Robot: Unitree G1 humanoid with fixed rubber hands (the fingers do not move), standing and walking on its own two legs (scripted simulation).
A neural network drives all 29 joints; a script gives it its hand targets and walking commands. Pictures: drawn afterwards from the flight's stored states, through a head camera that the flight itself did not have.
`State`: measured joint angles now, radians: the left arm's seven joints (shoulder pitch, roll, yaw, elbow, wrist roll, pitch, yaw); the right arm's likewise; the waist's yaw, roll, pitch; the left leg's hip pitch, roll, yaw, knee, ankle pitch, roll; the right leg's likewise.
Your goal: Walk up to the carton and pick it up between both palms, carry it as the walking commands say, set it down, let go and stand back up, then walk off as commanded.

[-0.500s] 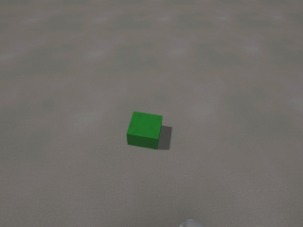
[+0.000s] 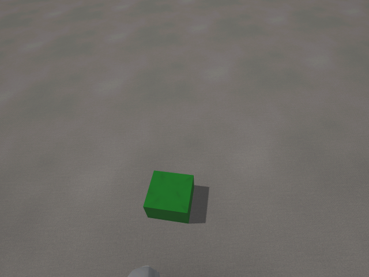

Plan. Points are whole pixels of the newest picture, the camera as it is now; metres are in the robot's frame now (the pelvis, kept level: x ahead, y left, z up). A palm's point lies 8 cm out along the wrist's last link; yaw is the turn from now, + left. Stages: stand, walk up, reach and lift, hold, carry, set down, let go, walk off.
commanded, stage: walk up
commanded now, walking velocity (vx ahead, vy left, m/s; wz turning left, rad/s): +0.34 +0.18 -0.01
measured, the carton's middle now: (170, 196) +0.65 +0.13 -0.71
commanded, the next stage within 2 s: none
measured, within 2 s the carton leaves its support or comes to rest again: neither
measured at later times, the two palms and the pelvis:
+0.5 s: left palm (71, 268) +0.18 +0.30 -0.15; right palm (260, 262) +0.19 -0.16 -0.13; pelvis +0.16 +0.07 +0.00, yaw -1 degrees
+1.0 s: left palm (53, 267) +0.19 +0.35 -0.16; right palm (251, 273) +0.17 -0.14 -0.14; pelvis +0.14 +0.11 -0.01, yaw +0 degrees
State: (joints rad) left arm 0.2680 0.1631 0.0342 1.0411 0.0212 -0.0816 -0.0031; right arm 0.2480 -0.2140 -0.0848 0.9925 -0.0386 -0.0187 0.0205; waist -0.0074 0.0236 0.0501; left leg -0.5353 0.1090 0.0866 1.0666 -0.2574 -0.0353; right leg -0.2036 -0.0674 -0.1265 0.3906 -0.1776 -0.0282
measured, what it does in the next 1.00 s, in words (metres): walks ahead: left foot, then right foot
